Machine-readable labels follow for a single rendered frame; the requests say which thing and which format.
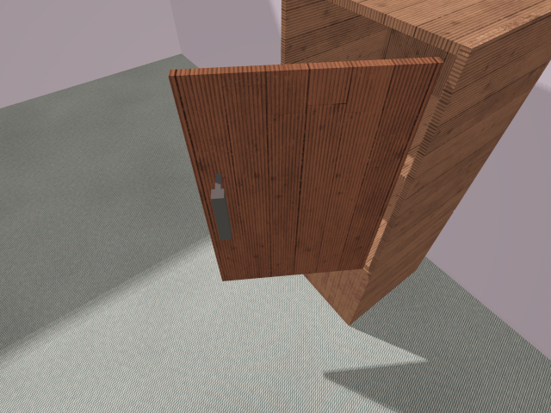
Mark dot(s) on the cupboard door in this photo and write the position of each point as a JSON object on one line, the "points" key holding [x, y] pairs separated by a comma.
{"points": [[309, 156]]}

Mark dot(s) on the handle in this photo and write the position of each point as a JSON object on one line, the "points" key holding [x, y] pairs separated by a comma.
{"points": [[221, 215]]}

